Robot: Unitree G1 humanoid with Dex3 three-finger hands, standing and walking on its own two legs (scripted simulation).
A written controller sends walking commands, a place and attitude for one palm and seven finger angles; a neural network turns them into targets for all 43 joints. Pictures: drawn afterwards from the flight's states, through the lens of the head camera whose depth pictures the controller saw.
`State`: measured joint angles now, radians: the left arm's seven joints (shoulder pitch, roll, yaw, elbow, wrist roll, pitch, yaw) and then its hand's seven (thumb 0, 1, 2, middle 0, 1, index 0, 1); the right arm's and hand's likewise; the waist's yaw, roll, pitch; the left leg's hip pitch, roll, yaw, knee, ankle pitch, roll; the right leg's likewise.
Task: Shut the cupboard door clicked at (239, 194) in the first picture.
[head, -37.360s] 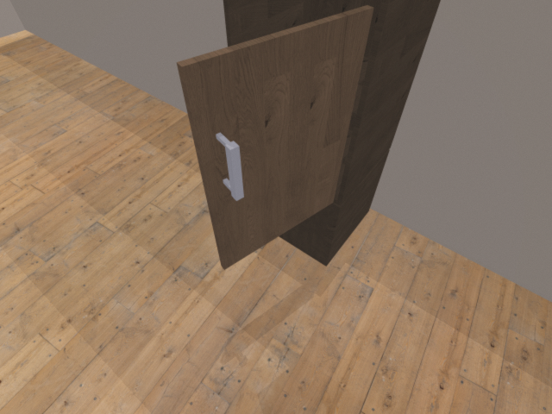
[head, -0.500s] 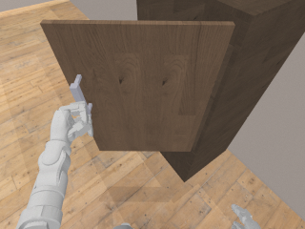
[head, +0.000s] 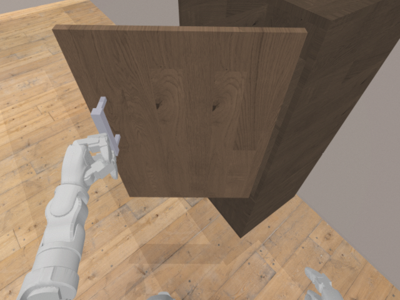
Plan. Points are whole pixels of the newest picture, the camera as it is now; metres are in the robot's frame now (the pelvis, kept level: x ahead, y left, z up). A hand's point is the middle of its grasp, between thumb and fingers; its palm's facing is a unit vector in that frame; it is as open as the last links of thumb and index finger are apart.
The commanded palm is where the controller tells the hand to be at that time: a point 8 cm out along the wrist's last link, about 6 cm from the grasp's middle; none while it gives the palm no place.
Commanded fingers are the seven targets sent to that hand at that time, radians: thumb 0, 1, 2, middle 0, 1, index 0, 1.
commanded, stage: push the door shut along its arc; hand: left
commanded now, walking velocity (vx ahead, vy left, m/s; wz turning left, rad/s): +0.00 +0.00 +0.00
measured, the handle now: (108, 127) +0.46 +0.23 +0.08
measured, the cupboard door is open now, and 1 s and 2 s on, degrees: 54 41 27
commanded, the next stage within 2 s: pull the fist back off the door in 1.78 s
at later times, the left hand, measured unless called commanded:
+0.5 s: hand (118, 140) +0.41 +0.19 +0.08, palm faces -0.09 -0.99 -0.03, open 3.1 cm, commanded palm +0.41 +0.23 +0.08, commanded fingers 0.00 0.90 0.90 -1.30 -1.50 -1.30 -1.50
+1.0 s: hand (136, 119) +0.48 +0.16 +0.08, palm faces -0.24 -0.97 -0.02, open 3.1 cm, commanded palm +0.49 +0.20 +0.08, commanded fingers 0.00 0.90 0.90 -1.30 -1.50 -1.30 -1.50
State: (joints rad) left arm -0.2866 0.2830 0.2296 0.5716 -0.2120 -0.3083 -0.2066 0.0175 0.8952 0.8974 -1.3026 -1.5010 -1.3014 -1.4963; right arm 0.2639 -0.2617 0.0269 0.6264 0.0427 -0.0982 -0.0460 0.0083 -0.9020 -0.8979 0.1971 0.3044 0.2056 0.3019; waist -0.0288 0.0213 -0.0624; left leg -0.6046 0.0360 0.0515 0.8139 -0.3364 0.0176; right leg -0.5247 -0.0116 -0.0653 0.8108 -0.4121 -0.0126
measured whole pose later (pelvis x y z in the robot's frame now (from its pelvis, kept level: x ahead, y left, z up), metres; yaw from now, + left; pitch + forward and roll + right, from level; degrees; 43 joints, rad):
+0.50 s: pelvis -0.01 +0.00 -0.01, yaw +1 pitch +10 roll -2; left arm -0.65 0.39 0.23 0.95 -0.21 -0.35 -0.34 0.02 0.90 0.90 -1.33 -1.50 -1.31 -1.50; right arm 0.32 -0.28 0.03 0.68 0.04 -0.07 -0.05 0.01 -0.90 -0.90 0.20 0.30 0.21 0.30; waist -0.06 0.03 -0.07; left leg -0.73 0.03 0.03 0.89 -0.35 0.02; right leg -0.63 -0.02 -0.09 0.87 -0.42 -0.01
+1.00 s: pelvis -0.02 +0.01 -0.03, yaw +0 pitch +17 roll -3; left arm -0.96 0.50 0.25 1.20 -0.16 -0.33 -0.43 0.02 0.90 0.90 -1.30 -1.50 -1.30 -1.50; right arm 0.36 -0.30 0.03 0.69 0.03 -0.08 -0.03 0.00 -0.90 -0.90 0.20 0.30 0.21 0.30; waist -0.15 0.03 -0.09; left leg -0.93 0.05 0.02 1.00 -0.37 0.03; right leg -0.82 0.00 -0.09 0.96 -0.43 -0.01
